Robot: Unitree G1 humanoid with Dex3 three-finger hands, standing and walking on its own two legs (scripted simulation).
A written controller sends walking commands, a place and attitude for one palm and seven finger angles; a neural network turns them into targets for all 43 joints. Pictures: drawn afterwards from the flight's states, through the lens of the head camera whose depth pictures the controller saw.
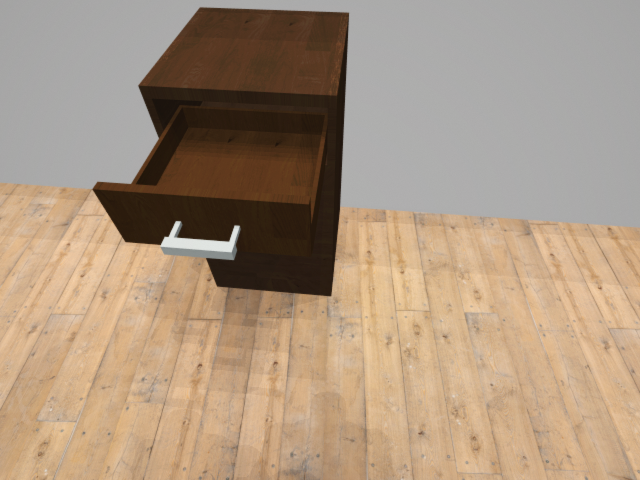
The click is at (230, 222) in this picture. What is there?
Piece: drawer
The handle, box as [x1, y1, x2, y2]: [160, 221, 240, 259]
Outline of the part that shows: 160,246 164,254 233,259 236,251 235,243 240,228 239,226 234,226 230,240 228,242 177,238 176,236 181,226 181,222 176,221 169,236 164,237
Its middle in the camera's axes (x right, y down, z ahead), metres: -0.22 +0.00 +0.71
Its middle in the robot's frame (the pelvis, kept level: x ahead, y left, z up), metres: +0.52 +0.24 -0.07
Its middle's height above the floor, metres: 0.71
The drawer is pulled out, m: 0.29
